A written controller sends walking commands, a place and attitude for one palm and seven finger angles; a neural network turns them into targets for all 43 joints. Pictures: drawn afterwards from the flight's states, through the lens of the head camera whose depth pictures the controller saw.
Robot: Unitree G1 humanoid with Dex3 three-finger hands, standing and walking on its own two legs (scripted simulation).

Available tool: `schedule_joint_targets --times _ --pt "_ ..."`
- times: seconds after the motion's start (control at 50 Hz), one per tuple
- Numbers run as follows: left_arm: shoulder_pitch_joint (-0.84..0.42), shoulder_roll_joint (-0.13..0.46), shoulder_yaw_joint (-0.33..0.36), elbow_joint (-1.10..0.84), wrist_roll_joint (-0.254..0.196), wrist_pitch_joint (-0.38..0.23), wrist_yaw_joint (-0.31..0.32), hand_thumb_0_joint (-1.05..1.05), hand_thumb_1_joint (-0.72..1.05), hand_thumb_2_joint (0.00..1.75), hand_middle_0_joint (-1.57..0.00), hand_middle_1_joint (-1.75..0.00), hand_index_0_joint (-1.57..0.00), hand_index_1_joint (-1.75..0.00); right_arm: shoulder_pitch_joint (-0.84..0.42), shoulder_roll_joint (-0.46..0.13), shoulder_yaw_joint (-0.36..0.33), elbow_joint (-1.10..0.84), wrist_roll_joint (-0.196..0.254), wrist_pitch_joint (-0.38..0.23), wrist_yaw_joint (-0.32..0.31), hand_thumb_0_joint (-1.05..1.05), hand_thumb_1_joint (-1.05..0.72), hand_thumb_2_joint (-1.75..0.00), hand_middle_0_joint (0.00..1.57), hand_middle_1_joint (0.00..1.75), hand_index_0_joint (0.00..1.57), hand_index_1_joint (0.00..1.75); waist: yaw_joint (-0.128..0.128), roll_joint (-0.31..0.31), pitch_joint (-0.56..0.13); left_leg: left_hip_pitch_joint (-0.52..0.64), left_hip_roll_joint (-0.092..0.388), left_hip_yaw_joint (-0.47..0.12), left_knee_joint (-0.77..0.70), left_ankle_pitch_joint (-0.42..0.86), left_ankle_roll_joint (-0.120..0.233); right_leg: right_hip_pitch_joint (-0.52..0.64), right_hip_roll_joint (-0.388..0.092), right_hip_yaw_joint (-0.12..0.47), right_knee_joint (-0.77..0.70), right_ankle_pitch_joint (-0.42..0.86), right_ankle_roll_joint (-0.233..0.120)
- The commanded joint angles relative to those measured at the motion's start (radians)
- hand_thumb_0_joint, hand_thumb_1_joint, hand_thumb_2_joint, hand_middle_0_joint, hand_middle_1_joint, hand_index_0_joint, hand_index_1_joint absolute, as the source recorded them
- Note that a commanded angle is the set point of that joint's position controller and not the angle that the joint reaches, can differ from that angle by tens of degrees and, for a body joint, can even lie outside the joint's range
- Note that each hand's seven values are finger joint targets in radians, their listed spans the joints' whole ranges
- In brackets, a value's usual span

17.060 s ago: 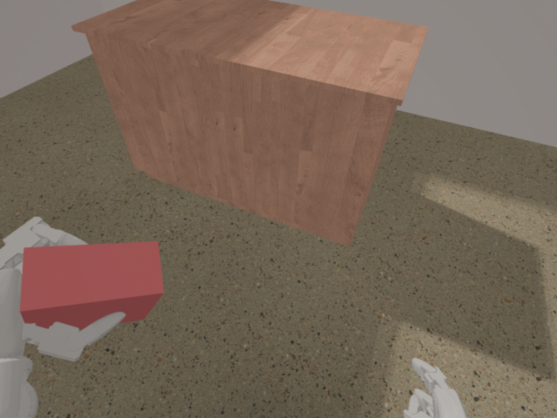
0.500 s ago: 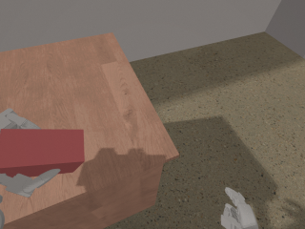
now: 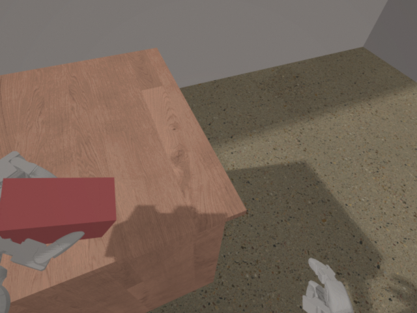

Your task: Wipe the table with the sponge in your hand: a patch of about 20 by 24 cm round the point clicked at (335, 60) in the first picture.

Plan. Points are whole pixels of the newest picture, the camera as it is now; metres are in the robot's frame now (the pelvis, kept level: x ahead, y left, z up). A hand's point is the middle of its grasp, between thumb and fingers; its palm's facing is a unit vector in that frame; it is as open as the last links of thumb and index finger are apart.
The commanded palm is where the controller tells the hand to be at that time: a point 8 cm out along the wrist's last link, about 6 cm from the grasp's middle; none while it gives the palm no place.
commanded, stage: shuffle to correct the standing spot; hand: left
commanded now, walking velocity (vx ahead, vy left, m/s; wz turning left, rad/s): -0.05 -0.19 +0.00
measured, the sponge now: (77, 212) +0.23 +0.20 +0.14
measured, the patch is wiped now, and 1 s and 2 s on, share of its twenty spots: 0.00 0.00 0.00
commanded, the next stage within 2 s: come to a stop and stand still in 1.54 s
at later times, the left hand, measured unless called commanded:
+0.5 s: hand (41, 208) +0.22 +0.24 +0.16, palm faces +0.32 -0.85 -0.41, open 9.9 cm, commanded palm +0.16 +0.28 +0.18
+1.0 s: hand (38, 213) +0.21 +0.24 +0.16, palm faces +0.33 -0.85 -0.40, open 9.9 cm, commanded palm +0.16 +0.28 +0.18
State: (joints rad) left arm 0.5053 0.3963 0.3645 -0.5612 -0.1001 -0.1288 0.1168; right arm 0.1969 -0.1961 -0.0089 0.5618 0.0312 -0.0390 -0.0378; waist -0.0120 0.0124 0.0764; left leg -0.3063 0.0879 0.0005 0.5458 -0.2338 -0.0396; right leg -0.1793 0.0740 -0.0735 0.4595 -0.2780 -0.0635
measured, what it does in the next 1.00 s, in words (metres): stands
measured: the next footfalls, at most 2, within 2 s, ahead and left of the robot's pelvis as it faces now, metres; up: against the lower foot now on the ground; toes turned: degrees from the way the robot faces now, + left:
none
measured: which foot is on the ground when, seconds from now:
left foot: down 0.00-1.00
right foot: down 0.00-1.00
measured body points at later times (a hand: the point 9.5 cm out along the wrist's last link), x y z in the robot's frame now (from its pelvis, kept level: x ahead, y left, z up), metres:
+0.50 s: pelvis +0.00 +0.00 +0.00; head +0.04 +0.01 +0.45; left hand +0.20 +0.28 +0.19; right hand +0.17 -0.23 -0.08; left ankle +0.03 +0.14 -0.73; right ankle -0.02 -0.08 -0.74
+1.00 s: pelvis +0.00 +0.00 +0.00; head +0.03 +0.01 +0.45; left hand +0.19 +0.28 +0.19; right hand +0.16 -0.23 -0.08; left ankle +0.03 +0.14 -0.74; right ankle -0.02 -0.08 -0.74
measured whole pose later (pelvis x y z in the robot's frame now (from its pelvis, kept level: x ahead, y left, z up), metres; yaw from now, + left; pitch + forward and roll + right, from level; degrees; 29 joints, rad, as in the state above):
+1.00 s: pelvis +0.00 +0.00 +0.00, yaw +0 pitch -1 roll -2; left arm 0.51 0.40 0.37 -0.56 -0.10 -0.12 0.12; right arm 0.20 -0.19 -0.01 0.56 0.03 -0.03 -0.04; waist -0.01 0.01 0.07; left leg -0.30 0.09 0.00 0.53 -0.22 -0.04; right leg -0.17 0.07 -0.07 0.44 -0.26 -0.06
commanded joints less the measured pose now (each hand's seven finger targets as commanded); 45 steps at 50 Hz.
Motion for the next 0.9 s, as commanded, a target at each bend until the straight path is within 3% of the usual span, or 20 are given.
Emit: schedule_joint_targets --times 0.0,0.04,0.12,0.16,0.26,0.32,0.4,0.5,0.62,0.78,0.82,0.88 --pt "-0.062 0.171 0.124 -0.224 -0.003 -0.066 0.021 0.00 0.10 1.30 -1.20 -1.60 -1.20 -1.60 -0.081 -0.111 -0.049 -0.158 -0.005 -0.058 -0.010 0.00 -0.90 -0.90 0.20 0.30 0.20 0.30 -0.003 0.042 -0.140 0.084 0.081 -0.092 -0.078 0.046 0.077 -0.024 -0.164 0.145 -0.100 0.155 0.009" --pt "-0.045 0.173 0.127 -0.230 -0.001 -0.071 0.025 0.00 0.10 1.30 -1.20 -1.60 -1.20 -1.60 -0.082 -0.111 -0.043 -0.153 -0.010 -0.057 -0.012 0.00 -0.90 -0.90 0.20 0.30 0.20 0.30 -0.001 0.090 -0.156 0.092 0.103 -0.106 -0.106 0.116 0.088 0.004 -0.144 0.113 -0.085 0.180 0.025" --pt "-0.025 0.174 0.126 -0.212 0.001 -0.063 0.020 0.00 0.10 1.30 -1.20 -1.60 -1.20 -1.60 -0.079 -0.110 -0.047 -0.154 -0.005 -0.059 -0.010 0.00 -0.90 -0.90 0.20 0.30 0.20 0.30 -0.001 0.098 -0.173 0.105 0.117 -0.112 -0.097 0.239 0.084 0.047 -0.142 0.098 -0.084 0.239 0.035" --pt "-0.024 0.175 0.128 -0.216 0.000 -0.064 0.014 0.00 0.10 1.30 -1.20 -1.60 -1.20 -1.60 -0.070 -0.117 -0.054 -0.158 -0.005 -0.060 -0.008 0.00 -0.90 -0.90 0.20 0.30 0.20 0.30 0.004 0.069 -0.184 0.120 0.113 -0.095 -0.073 0.248 0.081 0.042 -0.143 0.104 -0.093 0.264 0.035" --pt "-0.034 0.177 0.129 -0.219 -0.006 -0.061 0.016 0.00 0.10 1.30 -1.20 -1.60 -1.20 -1.60 -0.074 -0.115 -0.052 -0.159 -0.005 -0.057 -0.008 0.00 -0.90 -0.90 0.20 0.30 0.20 0.30 -0.001 0.050 -0.169 0.104 0.090 -0.078 -0.064 0.124 0.072 0.008 -0.162 0.136 -0.101 0.218 0.017" --pt "-0.034 0.183 0.132 -0.228 -0.007 -0.059 0.023 0.00 0.10 1.30 -1.20 -1.60 -1.20 -1.60 -0.079 -0.109 -0.047 -0.156 -0.001 -0.055 -0.010 0.00 -0.90 -0.90 0.20 0.30 0.20 0.30 -0.007 0.065 -0.174 0.108 0.086 -0.090 -0.068 0.147 0.072 0.009 -0.168 0.140 -0.092 0.225 0.006" --pt "-0.038 0.175 0.131 -0.217 -0.005 -0.060 0.018 0.00 0.10 1.30 -1.20 -1.60 -1.20 -1.60 -0.077 -0.111 -0.051 -0.158 -0.005 -0.055 -0.010 0.00 -0.90 -0.90 0.20 0.30 0.20 0.30 -0.002 0.051 -0.164 0.097 0.091 -0.085 -0.063 0.123 0.075 0.004 -0.161 0.138 -0.101 0.213 0.019" --pt "-0.035 0.173 0.129 -0.205 -0.004 -0.057 0.018 0.00 0.10 1.30 -1.20 -1.60 -1.20 -1.60 -0.076 -0.112 -0.051 -0.158 -0.006 -0.054 -0.010 0.00 -0.90 -0.90 0.20 0.30 0.20 0.30 0.000 0.041 -0.169 0.104 0.094 -0.085 -0.056 0.175 0.076 0.015 -0.160 0.132 -0.095 0.248 0.023" --pt "-0.019 0.179 0.127 -0.222 -0.004 -0.056 0.020 0.00 0.10 1.30 -1.20 -1.60 -1.20 -1.60 -0.080 -0.110 -0.049 -0.159 -0.002 -0.051 -0.010 0.00 -0.90 -0.90 0.20 0.30 0.20 0.30 -0.002 0.074 -0.190 0.129 0.105 -0.095 -0.065 0.257 0.077 0.036 -0.160 0.122 -0.084 0.289 0.023" --pt "-0.031 0.175 0.131 -0.207 -0.008 -0.056 0.020 0.00 0.10 1.30 -1.20 -1.60 -1.20 -1.60 -0.076 -0.113 -0.049 -0.161 -0.003 -0.049 -0.010 0.00 -0.90 -0.90 0.20 0.30 0.20 0.30 -0.002 0.048 -0.156 0.086 0.088 -0.085 -0.068 0.106 0.072 0.010 -0.166 0.139 -0.111 0.203 0.018" --pt "-0.030 0.171 0.120 -0.209 -0.008 -0.054 0.023 0.00 0.10 1.30 -1.20 -1.60 -1.20 -1.60 -0.081 -0.109 -0.046 -0.159 0.001 -0.049 -0.011 0.00 -0.90 -0.90 0.20 0.30 0.20 0.30 -0.008 0.052 -0.156 0.099 0.080 -0.087 -0.068 0.100 0.070 -0.003 -0.175 0.146 -0.110 0.202 0.007" --pt "-0.036 0.176 0.129 -0.211 -0.006 -0.058 0.021 0.00 0.10 1.30 -1.20 -1.60 -1.20 -1.60 -0.080 -0.111 -0.047 -0.161 -0.005 -0.051 -0.011 0.00 -0.90 -0.90 0.20 0.30 0.20 0.30 -0.001 0.050 -0.157 0.090 0.094 -0.095 -0.079 0.105 0.076 0.001 -0.162 0.133 -0.106 0.191 0.018"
